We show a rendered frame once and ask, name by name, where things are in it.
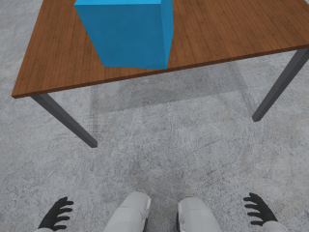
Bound table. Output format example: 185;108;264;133
11;0;309;148

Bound left robot hand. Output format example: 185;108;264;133
38;197;74;232

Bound right robot forearm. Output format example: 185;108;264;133
262;220;289;232

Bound carton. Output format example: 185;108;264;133
74;0;174;70

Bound right robot hand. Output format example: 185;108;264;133
243;192;278;226

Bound right robot thigh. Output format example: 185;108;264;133
178;197;222;232

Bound right robot shin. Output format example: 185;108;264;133
180;195;193;232

